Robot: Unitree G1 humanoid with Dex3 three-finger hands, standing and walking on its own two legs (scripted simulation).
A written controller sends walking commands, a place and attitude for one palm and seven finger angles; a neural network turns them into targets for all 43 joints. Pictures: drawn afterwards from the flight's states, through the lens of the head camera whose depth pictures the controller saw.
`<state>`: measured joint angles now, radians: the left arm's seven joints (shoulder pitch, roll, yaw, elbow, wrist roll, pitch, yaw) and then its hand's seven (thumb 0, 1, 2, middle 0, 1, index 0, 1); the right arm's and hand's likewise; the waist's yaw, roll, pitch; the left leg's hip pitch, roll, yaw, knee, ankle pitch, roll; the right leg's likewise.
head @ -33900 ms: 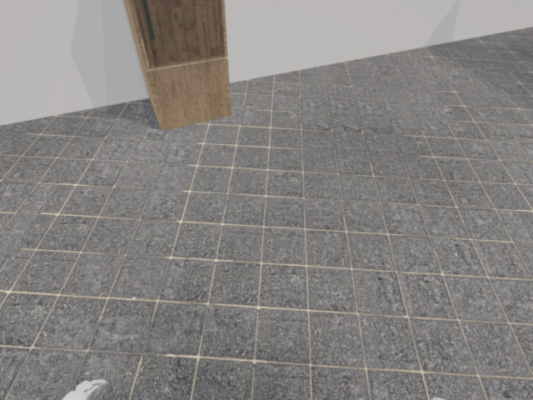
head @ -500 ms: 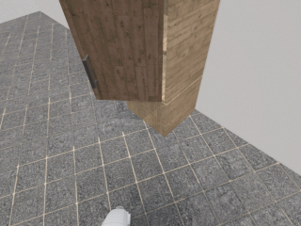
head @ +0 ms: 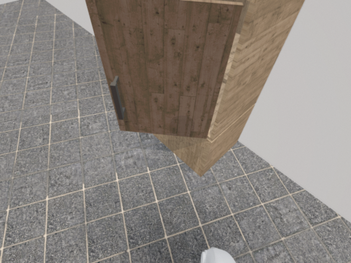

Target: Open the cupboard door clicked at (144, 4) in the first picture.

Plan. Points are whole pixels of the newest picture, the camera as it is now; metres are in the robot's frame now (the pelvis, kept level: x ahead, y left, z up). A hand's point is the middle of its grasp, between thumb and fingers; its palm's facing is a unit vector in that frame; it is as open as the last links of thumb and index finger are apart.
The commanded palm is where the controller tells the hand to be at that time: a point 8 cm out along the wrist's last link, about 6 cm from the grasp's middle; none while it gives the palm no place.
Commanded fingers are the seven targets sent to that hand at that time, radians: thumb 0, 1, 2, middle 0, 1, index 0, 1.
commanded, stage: take the last steps up to it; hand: left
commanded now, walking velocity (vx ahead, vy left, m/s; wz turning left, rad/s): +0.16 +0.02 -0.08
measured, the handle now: (119, 98) +0.66 +0.28 -0.11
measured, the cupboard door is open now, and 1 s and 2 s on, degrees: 41 41 41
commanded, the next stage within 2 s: come to a stop and stand still in 0.02 s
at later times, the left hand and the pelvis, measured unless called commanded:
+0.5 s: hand (119, 253) +0.16 +0.16 -0.18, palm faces +0.03 -0.99 -0.16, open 7.3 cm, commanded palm none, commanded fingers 0.00 0.90 0.90 -0.20 -0.30 -0.20 -0.30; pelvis +0.06 +0.00 -0.01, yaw -1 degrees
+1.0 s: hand out of the picture +0.06 +0.20 -0.16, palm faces -0.01 -0.97 -0.25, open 7.3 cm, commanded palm none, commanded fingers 0.00 0.90 0.90 -0.20 -0.30 -0.20 -0.30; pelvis +0.07 +0.01 +0.00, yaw -2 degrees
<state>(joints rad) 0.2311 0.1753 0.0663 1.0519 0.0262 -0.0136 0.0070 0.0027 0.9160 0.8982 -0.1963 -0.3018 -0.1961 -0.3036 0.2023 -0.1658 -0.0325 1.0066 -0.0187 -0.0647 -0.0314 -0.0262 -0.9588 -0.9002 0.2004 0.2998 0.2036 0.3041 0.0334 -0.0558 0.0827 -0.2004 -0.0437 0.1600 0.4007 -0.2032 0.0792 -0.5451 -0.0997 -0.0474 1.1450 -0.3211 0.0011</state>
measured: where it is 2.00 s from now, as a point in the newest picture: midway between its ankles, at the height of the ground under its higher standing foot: outside the picture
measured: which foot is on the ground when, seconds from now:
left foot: down 0.00-1.00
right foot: up 0.00-0.20, down 0.22-1.00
